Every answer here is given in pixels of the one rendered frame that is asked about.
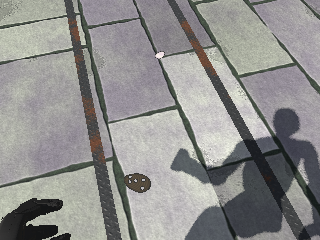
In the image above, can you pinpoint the left robot hand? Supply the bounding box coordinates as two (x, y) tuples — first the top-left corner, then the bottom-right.
(0, 198), (71, 240)

